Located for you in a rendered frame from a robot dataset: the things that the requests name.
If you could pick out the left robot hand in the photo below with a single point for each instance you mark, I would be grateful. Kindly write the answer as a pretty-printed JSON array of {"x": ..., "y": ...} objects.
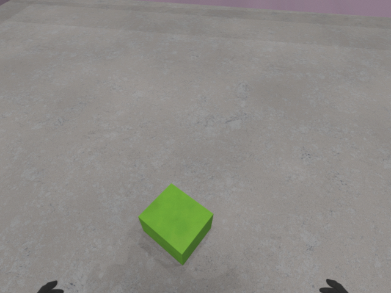
[{"x": 48, "y": 288}]

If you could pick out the right robot hand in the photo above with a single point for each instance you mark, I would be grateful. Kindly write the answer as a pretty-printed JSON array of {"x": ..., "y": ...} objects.
[{"x": 336, "y": 287}]

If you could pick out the carton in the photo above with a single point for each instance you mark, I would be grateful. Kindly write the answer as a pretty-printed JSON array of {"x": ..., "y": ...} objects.
[{"x": 176, "y": 222}]

